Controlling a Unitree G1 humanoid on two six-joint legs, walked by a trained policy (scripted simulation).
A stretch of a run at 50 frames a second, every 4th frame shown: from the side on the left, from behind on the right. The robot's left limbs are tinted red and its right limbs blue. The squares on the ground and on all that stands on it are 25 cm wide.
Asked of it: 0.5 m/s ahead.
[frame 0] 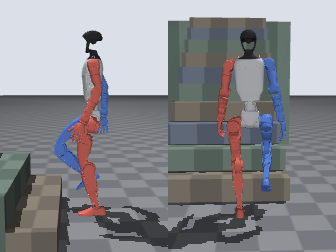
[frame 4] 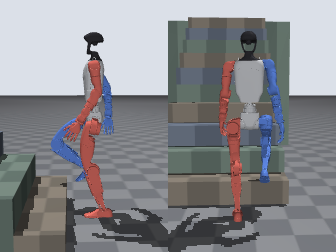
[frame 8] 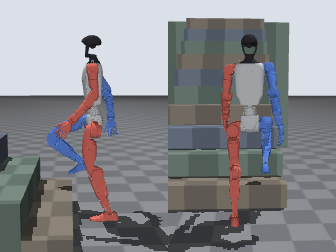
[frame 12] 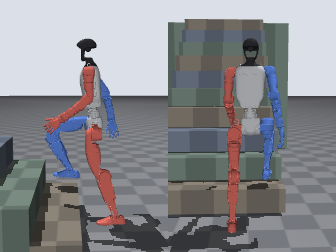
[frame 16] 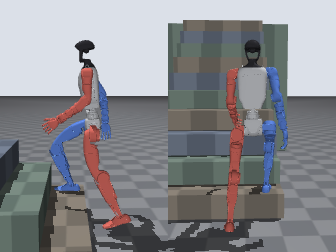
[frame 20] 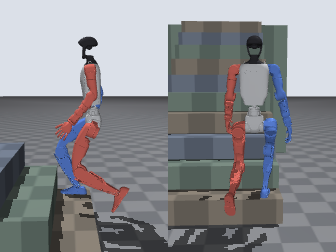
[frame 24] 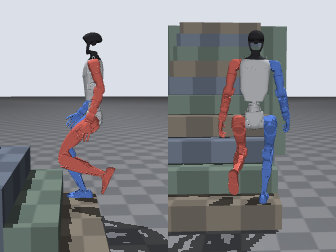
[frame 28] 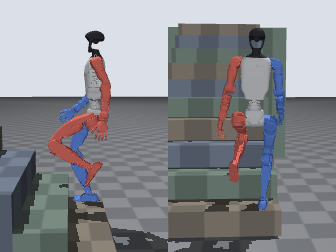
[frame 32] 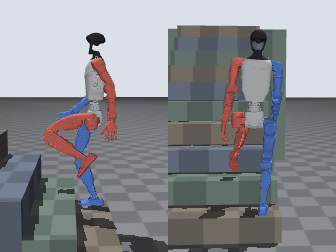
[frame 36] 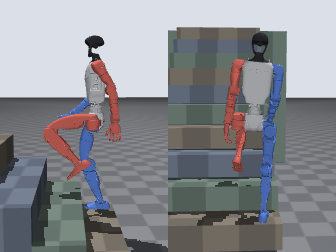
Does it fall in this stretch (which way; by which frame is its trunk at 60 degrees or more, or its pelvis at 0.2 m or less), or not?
no
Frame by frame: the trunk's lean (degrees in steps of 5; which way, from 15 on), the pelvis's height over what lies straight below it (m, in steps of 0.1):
0: 0, 0.8
4: 0, 0.8
8: 0, 0.8
12: 5, 0.8
16: 5, 0.8
20: 5, 0.8
24: 0, 0.7
28: 0, 0.7
32: 5, 0.8
36: 5, 0.8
